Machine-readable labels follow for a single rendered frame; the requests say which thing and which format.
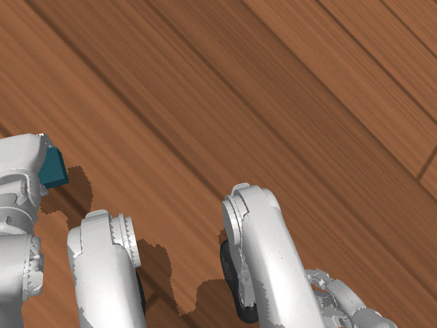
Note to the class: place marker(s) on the left robot foot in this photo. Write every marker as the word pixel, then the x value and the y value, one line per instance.
pixel 141 293

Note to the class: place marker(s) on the right robot foot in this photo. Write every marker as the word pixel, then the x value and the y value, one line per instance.
pixel 246 314

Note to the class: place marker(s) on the right robot hand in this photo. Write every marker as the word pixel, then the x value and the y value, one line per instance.
pixel 340 302

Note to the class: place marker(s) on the small box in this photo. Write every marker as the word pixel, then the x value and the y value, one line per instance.
pixel 53 172

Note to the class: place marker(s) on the left robot hand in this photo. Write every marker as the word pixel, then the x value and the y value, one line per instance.
pixel 27 152

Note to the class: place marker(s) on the left robot arm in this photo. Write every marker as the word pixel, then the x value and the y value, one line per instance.
pixel 21 263

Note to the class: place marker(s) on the right robot arm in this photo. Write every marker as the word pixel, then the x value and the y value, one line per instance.
pixel 369 318

